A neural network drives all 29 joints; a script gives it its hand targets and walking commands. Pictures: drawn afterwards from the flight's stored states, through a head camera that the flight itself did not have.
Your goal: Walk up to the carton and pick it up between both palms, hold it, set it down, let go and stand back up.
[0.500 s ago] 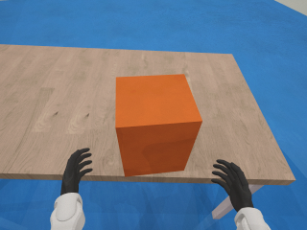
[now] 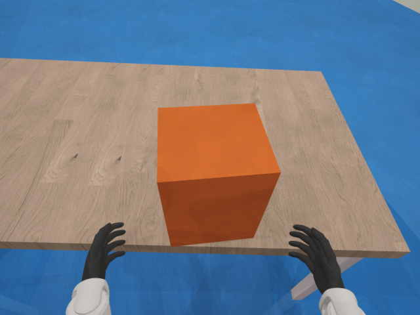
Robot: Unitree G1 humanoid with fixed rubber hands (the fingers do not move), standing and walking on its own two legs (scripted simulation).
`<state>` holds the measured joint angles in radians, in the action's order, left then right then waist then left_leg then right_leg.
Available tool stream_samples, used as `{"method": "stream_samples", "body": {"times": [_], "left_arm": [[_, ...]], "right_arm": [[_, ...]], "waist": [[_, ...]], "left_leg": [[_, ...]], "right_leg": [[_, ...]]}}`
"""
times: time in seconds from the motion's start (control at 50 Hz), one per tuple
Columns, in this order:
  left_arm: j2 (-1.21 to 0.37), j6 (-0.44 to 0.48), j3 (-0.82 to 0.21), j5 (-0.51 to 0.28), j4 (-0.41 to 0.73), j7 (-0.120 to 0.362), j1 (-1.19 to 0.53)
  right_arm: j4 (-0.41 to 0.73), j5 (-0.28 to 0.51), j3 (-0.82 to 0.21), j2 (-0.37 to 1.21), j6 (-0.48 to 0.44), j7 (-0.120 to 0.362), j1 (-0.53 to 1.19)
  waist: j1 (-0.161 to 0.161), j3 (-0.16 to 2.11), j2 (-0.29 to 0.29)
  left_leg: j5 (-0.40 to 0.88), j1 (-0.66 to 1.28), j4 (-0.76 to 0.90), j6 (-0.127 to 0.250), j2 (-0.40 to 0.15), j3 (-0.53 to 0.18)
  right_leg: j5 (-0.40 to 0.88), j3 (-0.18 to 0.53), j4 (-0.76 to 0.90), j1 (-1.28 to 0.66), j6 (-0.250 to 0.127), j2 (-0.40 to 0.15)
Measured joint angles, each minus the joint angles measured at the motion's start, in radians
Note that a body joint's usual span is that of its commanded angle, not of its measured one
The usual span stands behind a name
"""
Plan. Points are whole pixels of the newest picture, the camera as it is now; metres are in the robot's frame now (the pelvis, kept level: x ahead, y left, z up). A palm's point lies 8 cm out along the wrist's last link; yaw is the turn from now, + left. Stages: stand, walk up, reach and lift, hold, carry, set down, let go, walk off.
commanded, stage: set down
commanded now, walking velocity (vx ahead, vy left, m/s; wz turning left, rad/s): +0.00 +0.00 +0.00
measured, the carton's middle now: (210, 179) +0.37 +0.03 +0.03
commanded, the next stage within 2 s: let go in 1.34 s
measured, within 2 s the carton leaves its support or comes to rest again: neither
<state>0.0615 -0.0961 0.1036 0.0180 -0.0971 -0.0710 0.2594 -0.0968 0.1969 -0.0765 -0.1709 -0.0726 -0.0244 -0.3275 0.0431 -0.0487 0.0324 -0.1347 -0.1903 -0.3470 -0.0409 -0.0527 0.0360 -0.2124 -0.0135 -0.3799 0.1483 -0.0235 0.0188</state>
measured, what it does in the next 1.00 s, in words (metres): stands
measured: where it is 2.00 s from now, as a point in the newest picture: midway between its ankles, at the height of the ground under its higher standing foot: outside the picture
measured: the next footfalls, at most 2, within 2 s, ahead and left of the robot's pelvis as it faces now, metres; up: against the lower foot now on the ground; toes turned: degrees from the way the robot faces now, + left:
none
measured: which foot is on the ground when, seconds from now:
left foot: down 0.00-1.00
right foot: down 0.00-1.00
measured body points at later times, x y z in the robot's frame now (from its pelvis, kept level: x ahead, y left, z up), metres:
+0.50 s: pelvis +0.01 +0.00 +0.00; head +0.03 +0.01 +0.45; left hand +0.19 +0.23 -0.05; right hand +0.20 -0.20 -0.04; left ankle +0.03 +0.14 -0.75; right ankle +0.00 -0.10 -0.75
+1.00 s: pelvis +0.03 +0.00 +0.00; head +0.06 +0.01 +0.45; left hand +0.18 +0.24 -0.08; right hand +0.20 -0.20 -0.08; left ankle +0.03 +0.14 -0.75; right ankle +0.00 -0.10 -0.75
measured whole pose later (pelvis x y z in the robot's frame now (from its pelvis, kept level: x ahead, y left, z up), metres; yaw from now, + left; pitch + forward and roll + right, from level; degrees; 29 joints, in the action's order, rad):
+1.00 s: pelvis +0.03 +0.00 +0.00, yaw +0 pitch +1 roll +1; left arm 0.14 -0.07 0.10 0.02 -0.39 0.01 0.27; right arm -0.55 0.07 -0.03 -0.15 -0.21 -0.02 -0.26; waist 0.04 -0.05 0.03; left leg -0.17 -0.19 -0.35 -0.04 -0.05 0.04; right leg -0.25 -0.01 -0.38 0.15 -0.02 0.01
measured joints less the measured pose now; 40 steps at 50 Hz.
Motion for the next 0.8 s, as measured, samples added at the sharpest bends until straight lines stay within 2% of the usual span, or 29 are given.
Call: {"method": "stream_samples", "body": {"times": [0.22, 0.4, 0.54, 0.64, 0.8], "left_arm": [[0.021, 0.026, 0.0, 0.0, -0.096, 0.036, 0.005], [0.042, 0.05, 0.0, 0.0, -0.122, 0.056, 0.012], [0.059, 0.022, 0.0, 0.0, -0.198, 0.064, 0.012], [0.068, 0.027, 0.0, 0.0, -0.195, 0.063, 0.012], [0.072, 0.024, 0.0, 0.0, -0.255, 0.063, 0.012]], "right_arm": [[-0.115, -0.016, 0.0, 0.002, -0.051, 0.0, 0.0], [-0.169, -0.034, 0.002, -0.002, -0.078, 0.0, 0.001], [-0.226, -0.058, 0.006, -0.003, -0.08, 0.0, 0.002], [-0.242, -0.072, 0.028, 0.011, -0.086, 0.0, 0.016], [-0.35, -0.099, 0.039, 0.014, -0.094, 0.002, 0.051]], "waist": [[0.0, 0.0, 0.0], [0.0, 0.0, 0.0], [0.0, 0.0, 0.0], [0.0, 0.0, 0.0], [0.0, 0.0, 0.0]], "left_leg": [[-0.009, 0.0, 0.0, 0.0, 0.0, 0.0], [-0.01, 0.0, 0.0, 0.0, 0.001, 0.0], [-0.011, 0.0, 0.0, 0.0, 0.002, 0.0], [-0.014, 0.0, 0.0, 0.0, 0.002, 0.0], [-0.022, 0.0, 0.0, 0.0, 0.005, 0.0]], "right_leg": [[-0.009, 0.0, 0.0, 0.0, 0.0, 0.0], [-0.01, 0.0, 0.0, 0.0, 0.0, -0.001], [-0.012, 0.0, 0.0, 0.0, 0.0, -0.001], [-0.014, 0.0, 0.0, 0.0, 0.0, -0.002], [-0.022, 0.0, 0.0, -0.001, 0.0, -0.004]]}}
